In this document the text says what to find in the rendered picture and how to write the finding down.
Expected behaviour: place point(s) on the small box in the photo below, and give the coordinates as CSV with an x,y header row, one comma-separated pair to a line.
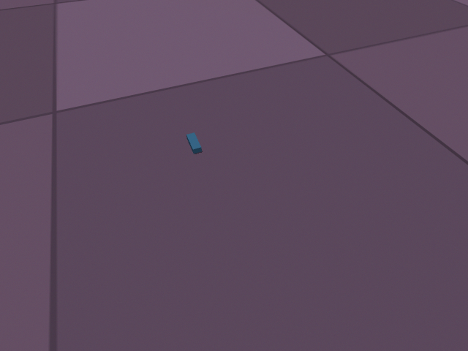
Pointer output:
x,y
194,143

